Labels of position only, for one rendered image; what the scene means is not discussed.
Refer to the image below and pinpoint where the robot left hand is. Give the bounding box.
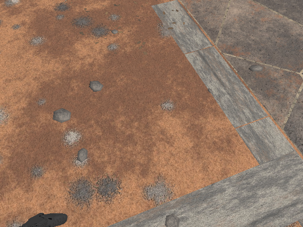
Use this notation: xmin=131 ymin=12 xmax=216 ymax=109
xmin=19 ymin=213 xmax=68 ymax=227

